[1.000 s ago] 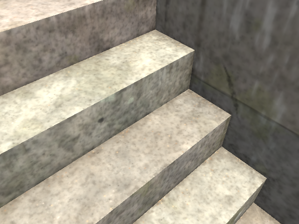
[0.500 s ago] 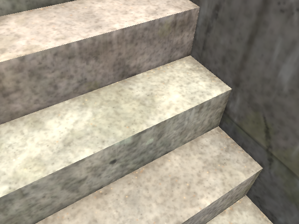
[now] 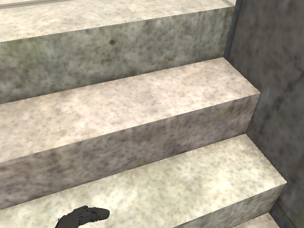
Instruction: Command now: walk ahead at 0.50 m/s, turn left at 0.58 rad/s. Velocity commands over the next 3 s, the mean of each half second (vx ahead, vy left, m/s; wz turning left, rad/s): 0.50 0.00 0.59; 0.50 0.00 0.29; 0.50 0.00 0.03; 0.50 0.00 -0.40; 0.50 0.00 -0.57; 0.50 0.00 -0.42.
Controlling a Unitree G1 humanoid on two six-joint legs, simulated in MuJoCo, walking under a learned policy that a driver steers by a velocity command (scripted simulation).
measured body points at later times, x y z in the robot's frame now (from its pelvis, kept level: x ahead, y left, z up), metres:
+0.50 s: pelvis +0.23 -0.12 +0.22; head +0.22 -0.11 +0.67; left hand +0.09 +0.06 +0.06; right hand +0.45 -0.28 +0.11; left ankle +0.24 +0.04 -0.15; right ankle +0.23 -0.20 -0.51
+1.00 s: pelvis +0.46 -0.03 +0.39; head +0.46 -0.04 +0.84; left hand +0.40 +0.23 +0.25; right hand +0.58 -0.23 +0.23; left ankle +0.41 +0.05 -0.30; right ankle +0.52 -0.19 -0.03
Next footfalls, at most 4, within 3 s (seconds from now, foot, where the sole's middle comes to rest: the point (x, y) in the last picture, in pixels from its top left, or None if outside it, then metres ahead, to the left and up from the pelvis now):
0.14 right None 0.27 -0.20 -0.55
0.78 left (116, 219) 0.44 0.07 -0.34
1.20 right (152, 99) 0.74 -0.07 -0.14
1.68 left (26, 21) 0.90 0.30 0.07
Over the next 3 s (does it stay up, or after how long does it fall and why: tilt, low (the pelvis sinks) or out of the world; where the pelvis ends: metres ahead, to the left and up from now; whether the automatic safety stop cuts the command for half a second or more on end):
stays up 1.47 0.20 0.85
